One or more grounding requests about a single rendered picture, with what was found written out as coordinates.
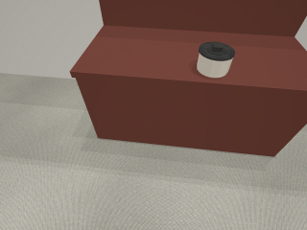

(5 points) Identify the table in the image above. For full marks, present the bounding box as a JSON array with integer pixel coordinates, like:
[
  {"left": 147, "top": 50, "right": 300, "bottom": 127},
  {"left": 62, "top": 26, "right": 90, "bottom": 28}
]
[{"left": 70, "top": 0, "right": 307, "bottom": 157}]

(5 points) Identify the lid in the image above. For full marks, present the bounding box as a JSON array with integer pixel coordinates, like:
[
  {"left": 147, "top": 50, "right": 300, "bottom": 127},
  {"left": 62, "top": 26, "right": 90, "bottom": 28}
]
[{"left": 199, "top": 41, "right": 235, "bottom": 61}]

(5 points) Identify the pot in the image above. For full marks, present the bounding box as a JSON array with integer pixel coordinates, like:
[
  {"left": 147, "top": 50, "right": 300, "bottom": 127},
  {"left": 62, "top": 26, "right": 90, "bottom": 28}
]
[{"left": 197, "top": 54, "right": 233, "bottom": 79}]

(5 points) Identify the knob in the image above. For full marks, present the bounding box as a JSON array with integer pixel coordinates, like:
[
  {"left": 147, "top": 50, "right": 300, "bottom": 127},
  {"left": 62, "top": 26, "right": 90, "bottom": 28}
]
[{"left": 212, "top": 43, "right": 224, "bottom": 51}]

